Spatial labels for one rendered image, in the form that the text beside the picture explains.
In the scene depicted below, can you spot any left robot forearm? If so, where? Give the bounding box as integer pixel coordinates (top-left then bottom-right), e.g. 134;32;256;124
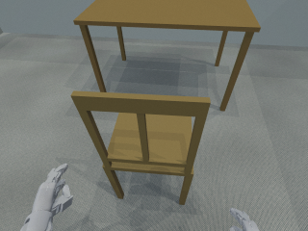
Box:
20;210;53;231

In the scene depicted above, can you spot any table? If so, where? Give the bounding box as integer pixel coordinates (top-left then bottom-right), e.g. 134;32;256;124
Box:
73;0;261;112

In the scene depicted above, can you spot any robot left hand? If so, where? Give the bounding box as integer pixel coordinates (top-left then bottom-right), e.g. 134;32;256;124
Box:
32;163;73;217

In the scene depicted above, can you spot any robot right hand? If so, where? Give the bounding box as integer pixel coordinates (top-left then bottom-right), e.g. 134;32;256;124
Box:
229;208;260;231

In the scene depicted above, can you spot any chair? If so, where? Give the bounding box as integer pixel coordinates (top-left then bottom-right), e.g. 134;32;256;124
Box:
70;90;211;205

